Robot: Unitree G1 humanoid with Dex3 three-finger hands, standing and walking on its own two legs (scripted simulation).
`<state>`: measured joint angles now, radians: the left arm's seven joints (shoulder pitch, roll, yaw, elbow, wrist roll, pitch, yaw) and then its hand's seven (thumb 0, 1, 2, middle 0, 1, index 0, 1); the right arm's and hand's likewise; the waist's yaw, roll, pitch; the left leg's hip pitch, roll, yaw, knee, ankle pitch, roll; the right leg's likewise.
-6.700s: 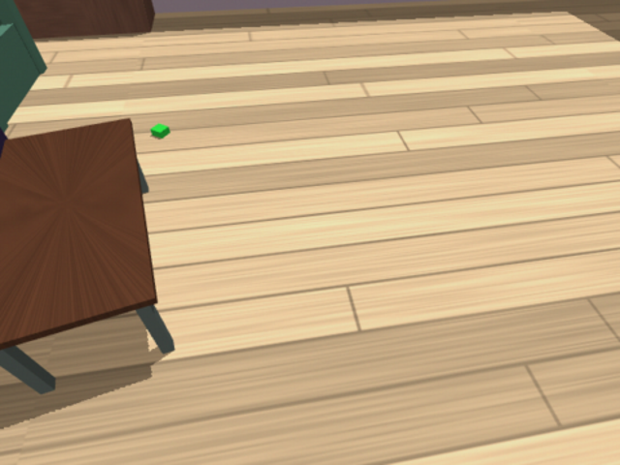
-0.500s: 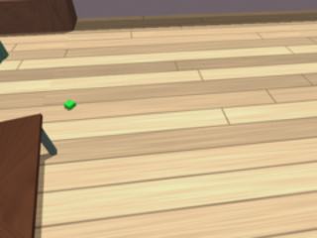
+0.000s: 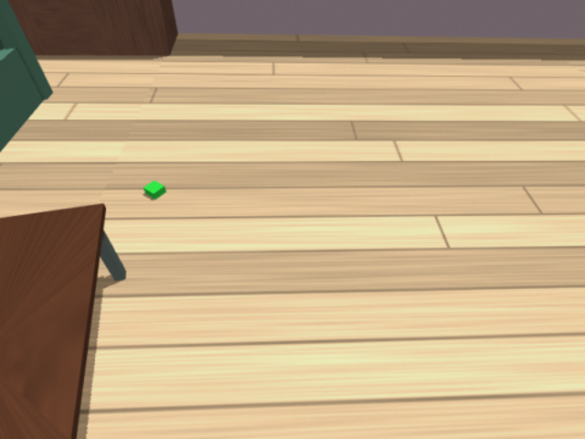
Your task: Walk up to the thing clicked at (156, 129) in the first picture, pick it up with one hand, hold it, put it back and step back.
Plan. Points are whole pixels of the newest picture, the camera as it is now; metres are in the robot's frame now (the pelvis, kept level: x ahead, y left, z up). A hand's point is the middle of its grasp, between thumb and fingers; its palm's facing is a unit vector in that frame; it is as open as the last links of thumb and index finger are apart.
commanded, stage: walk up
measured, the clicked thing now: (154, 189) +1.35 +0.70 -0.76
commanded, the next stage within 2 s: none
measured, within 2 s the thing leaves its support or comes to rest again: neither
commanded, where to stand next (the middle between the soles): +1.31 +0.01 m, yaw +1 degrees
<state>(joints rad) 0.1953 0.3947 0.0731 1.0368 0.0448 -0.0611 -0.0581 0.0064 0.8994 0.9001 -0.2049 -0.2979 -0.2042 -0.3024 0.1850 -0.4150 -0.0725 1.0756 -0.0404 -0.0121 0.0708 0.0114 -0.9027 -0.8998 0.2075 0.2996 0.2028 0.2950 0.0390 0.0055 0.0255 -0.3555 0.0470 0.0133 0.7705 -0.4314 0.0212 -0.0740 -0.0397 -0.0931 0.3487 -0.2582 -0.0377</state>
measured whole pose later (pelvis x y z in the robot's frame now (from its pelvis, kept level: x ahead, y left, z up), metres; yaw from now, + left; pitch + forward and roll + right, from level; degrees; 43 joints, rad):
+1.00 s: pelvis +0.50 +0.03 -0.01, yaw +0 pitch -2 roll -2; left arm 0.30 0.40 0.05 0.90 0.02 -0.08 -0.07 0.01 0.90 0.90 -0.20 -0.30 -0.20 -0.30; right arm 0.23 -0.44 -0.08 0.86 -0.02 -0.06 0.08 0.01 -0.90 -0.90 0.20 0.30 0.20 0.29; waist 0.03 0.04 0.06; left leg -0.55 0.12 0.00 0.77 -0.17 -0.01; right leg -0.07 0.02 -0.11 0.41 -0.30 -0.04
